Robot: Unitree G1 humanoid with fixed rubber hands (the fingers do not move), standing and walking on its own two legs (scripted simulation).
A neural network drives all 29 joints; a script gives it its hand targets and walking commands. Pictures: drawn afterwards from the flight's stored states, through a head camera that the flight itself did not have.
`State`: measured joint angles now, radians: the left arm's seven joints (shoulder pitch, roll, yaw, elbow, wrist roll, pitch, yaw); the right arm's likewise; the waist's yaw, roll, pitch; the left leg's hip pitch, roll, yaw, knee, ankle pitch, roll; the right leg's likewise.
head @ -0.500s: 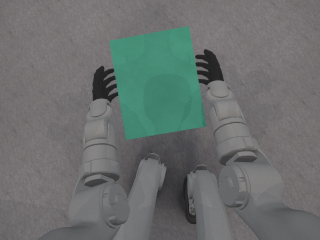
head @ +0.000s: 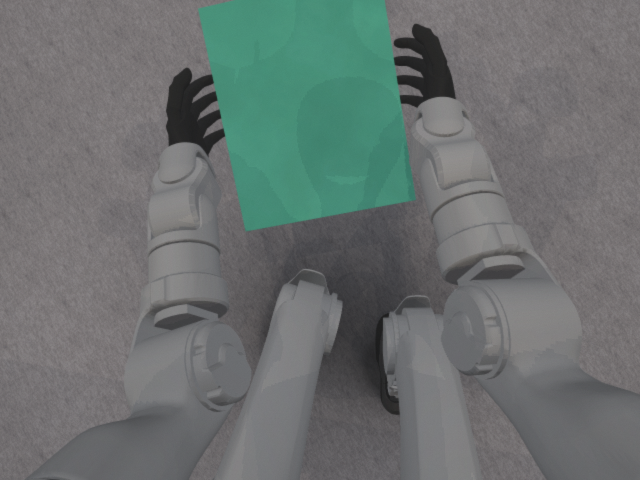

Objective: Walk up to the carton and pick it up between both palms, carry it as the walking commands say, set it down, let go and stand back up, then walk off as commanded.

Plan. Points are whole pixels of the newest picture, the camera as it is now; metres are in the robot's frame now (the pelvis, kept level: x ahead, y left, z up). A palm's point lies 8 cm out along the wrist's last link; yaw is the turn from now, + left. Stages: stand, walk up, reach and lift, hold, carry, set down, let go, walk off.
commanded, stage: set down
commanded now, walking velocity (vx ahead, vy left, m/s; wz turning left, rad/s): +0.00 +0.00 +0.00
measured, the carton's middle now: (314, 122) +0.50 +0.12 -0.19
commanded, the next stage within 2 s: none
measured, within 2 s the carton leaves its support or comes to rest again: neither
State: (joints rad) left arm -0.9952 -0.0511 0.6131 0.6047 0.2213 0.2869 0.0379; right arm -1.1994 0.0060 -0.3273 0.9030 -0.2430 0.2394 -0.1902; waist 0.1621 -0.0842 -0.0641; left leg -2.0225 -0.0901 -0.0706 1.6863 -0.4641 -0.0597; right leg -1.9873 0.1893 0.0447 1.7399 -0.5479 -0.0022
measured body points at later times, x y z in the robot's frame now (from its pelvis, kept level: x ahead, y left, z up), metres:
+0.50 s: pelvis -0.01 +0.01 -0.06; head +0.33 +0.05 +0.23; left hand +0.46 +0.27 -0.21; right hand +0.56 +0.00 -0.20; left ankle +0.11 +0.13 -0.47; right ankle +0.08 -0.09 -0.47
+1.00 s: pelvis -0.01 +0.01 -0.10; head +0.36 +0.04 +0.15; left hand +0.48 +0.27 -0.27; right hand +0.57 -0.01 -0.28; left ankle +0.11 +0.13 -0.47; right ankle +0.08 -0.09 -0.47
